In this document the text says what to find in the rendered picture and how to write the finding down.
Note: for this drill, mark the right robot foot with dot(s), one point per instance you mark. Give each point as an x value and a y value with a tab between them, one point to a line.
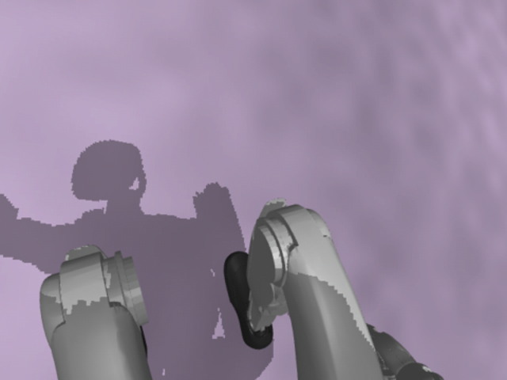
238	290

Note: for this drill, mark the right robot arm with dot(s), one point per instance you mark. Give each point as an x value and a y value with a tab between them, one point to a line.
417	371

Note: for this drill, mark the right robot hand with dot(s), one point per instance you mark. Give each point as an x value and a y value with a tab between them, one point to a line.
391	354

